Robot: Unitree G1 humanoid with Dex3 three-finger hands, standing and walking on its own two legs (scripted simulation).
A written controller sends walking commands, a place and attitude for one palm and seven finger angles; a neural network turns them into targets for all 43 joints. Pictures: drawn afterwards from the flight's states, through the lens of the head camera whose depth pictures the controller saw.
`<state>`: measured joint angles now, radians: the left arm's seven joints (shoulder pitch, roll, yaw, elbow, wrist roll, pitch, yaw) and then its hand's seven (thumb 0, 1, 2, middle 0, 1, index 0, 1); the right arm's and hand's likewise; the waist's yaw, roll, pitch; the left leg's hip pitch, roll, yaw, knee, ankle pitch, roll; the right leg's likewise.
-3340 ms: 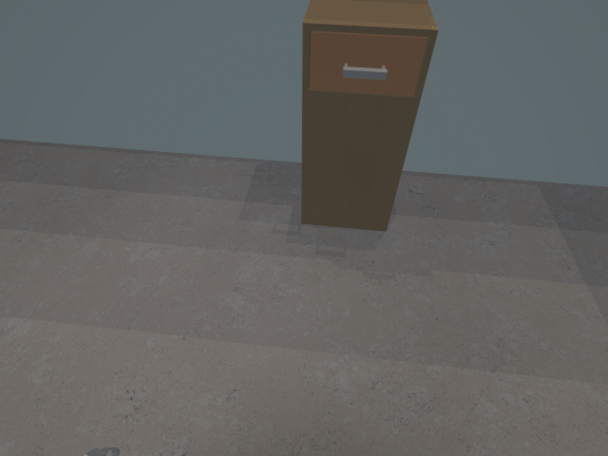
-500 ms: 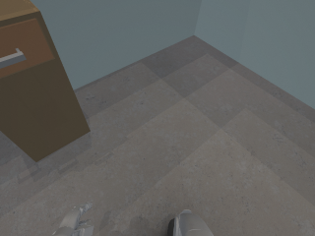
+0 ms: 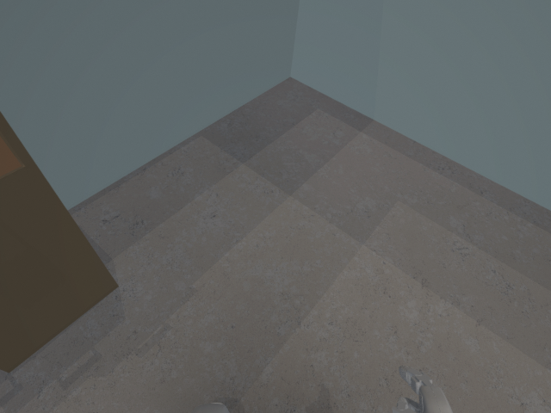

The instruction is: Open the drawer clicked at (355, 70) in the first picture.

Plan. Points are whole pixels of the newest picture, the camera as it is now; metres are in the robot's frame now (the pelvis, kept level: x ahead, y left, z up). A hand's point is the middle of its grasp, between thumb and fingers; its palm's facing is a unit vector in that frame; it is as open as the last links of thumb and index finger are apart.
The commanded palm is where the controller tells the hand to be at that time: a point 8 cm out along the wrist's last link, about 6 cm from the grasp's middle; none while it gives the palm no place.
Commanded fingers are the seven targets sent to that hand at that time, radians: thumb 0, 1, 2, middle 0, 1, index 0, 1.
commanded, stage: walk to a spot facing it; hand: left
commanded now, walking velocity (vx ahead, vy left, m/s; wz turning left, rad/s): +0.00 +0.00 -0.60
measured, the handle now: out of the picture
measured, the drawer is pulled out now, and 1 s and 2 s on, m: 0.00 0.00 0.00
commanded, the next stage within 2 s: turn to face it in 1.74 s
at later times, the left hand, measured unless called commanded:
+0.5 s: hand (191, 365) +0.20 +0.16 -0.15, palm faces -0.37 -0.90 -0.22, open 7.4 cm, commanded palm none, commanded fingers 0.00 0.90 0.90 -0.20 -0.30 -0.20 -0.30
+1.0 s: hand (205, 350) +0.24 +0.14 -0.17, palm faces -0.56 -0.80 -0.19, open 7.4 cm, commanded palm none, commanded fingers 0.00 0.90 0.90 -0.20 -0.30 -0.20 -0.30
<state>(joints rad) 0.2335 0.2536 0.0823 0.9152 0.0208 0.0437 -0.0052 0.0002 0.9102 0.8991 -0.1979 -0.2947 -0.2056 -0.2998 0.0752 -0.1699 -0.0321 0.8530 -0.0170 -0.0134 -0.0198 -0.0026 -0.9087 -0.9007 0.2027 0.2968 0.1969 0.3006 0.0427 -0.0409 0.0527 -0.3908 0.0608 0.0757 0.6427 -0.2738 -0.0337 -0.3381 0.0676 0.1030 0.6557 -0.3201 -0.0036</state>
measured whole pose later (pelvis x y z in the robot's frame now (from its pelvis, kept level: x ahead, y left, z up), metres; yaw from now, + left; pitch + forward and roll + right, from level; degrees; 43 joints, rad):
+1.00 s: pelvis +0.04 +0.03 +0.01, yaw -39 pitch +0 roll -1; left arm 0.18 0.25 0.08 0.90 0.02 0.07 -0.01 0.00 0.90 0.90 -0.20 -0.29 -0.21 -0.30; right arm 0.14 -0.19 -0.03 0.86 -0.02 0.01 -0.02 0.00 -0.91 -0.90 0.20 0.30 0.20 0.30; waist 0.02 -0.06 0.06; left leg -0.31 0.05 0.11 0.61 -0.31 0.01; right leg -0.39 0.07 0.11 0.75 -0.41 0.02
